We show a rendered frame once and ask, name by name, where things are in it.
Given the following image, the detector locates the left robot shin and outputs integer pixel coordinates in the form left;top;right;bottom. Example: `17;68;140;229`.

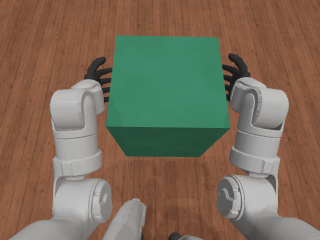
132;198;143;240

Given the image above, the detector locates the carton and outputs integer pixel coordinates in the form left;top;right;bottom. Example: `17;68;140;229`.
106;35;231;157

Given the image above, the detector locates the left robot forearm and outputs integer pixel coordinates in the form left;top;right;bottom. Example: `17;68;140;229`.
49;79;105;214

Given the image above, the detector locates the right robot upper arm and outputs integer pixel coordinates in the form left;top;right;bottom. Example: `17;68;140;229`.
216;174;320;240

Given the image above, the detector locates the right robot forearm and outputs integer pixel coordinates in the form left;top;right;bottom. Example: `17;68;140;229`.
229;77;289;208

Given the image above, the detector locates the robot left hand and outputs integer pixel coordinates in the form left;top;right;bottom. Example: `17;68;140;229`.
84;57;113;103

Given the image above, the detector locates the robot right hand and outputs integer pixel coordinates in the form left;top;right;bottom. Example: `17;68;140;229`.
222;53;251;102

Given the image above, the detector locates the left robot thigh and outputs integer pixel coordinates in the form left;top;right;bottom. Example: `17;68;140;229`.
102;200;147;240

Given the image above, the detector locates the left robot upper arm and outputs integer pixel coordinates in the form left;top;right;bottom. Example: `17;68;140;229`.
9;178;113;240

